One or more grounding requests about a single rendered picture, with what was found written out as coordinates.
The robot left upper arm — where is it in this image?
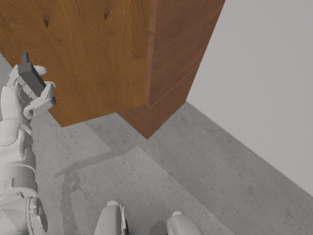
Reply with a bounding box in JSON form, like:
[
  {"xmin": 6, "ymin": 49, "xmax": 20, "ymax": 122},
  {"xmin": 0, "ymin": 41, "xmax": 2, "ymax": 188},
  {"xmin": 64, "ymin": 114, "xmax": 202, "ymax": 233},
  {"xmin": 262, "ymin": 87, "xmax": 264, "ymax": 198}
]
[{"xmin": 0, "ymin": 196, "xmax": 48, "ymax": 235}]

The robot left hand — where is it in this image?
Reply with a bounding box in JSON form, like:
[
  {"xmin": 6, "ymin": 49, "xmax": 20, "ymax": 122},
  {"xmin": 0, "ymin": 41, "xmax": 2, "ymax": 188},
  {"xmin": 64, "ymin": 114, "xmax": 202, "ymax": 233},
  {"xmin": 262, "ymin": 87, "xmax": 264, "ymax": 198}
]
[{"xmin": 0, "ymin": 65, "xmax": 57, "ymax": 124}]

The robot thigh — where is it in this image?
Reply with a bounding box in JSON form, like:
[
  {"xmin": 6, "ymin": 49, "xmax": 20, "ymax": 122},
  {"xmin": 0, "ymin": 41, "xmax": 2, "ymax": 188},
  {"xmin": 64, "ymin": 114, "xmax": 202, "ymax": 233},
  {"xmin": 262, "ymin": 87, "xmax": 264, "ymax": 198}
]
[
  {"xmin": 166, "ymin": 214, "xmax": 203, "ymax": 235},
  {"xmin": 94, "ymin": 205, "xmax": 126, "ymax": 235}
]

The right robot thigh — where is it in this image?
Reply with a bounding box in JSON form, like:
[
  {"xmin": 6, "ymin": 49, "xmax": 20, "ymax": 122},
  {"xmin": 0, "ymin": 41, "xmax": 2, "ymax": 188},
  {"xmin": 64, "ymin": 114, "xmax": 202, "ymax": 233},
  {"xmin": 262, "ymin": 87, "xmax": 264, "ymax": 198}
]
[{"xmin": 166, "ymin": 214, "xmax": 203, "ymax": 235}]

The cupboard door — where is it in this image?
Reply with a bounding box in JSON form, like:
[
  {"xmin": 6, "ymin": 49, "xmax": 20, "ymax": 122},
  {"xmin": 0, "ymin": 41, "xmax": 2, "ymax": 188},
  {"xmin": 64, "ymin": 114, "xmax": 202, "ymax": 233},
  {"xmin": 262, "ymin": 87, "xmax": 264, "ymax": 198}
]
[{"xmin": 0, "ymin": 0, "xmax": 151, "ymax": 127}]

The handle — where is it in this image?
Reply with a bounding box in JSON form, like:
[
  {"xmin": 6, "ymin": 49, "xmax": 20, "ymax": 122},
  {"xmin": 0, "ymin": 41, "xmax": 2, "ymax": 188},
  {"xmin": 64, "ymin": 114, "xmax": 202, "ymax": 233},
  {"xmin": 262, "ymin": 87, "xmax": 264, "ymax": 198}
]
[{"xmin": 18, "ymin": 51, "xmax": 57, "ymax": 107}]

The robot left forearm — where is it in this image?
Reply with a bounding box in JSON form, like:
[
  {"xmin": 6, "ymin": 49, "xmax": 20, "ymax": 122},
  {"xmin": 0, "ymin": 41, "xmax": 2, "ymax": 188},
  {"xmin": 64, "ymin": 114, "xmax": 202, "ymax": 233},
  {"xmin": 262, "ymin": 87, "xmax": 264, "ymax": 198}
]
[{"xmin": 0, "ymin": 118, "xmax": 38, "ymax": 206}]

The left robot thigh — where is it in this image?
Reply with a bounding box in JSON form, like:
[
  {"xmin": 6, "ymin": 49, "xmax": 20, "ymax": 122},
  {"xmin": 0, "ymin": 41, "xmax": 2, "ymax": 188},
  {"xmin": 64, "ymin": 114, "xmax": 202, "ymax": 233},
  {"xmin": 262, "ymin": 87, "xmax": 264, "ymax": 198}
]
[{"xmin": 94, "ymin": 205, "xmax": 126, "ymax": 235}]

